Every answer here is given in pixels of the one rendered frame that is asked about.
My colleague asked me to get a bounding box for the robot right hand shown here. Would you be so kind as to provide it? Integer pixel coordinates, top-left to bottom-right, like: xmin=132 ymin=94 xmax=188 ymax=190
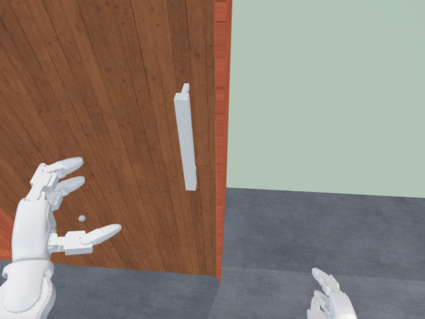
xmin=307 ymin=268 xmax=357 ymax=319

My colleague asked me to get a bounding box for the handle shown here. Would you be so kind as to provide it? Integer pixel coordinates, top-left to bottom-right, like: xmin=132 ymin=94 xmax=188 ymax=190
xmin=174 ymin=83 xmax=197 ymax=191

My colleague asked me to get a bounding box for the robot left hand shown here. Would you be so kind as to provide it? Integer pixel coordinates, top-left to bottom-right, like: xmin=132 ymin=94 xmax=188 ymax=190
xmin=12 ymin=157 xmax=122 ymax=262

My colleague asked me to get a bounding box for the wardrobe door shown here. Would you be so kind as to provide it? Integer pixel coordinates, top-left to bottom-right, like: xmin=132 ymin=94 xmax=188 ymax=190
xmin=0 ymin=208 xmax=14 ymax=251
xmin=0 ymin=0 xmax=216 ymax=276

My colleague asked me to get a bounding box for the robot left forearm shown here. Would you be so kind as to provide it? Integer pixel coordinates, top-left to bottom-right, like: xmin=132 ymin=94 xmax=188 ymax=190
xmin=0 ymin=258 xmax=56 ymax=319

